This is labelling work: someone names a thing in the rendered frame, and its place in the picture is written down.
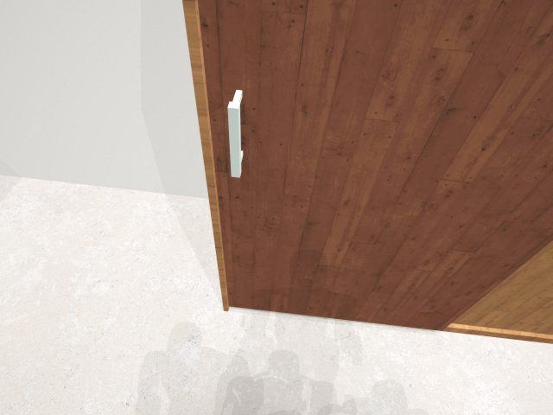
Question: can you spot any handle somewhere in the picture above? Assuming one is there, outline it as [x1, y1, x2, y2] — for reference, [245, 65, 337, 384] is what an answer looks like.
[227, 90, 243, 178]

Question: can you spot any wardrobe door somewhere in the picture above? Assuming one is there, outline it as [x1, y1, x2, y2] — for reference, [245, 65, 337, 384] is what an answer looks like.
[198, 0, 553, 331]
[452, 240, 553, 335]

